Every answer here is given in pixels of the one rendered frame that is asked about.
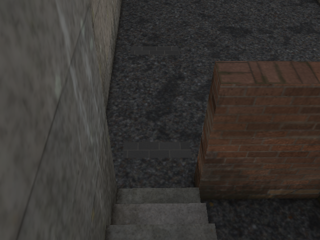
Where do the stairs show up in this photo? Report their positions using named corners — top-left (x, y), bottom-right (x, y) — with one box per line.
top-left (105, 187), bottom-right (218, 240)

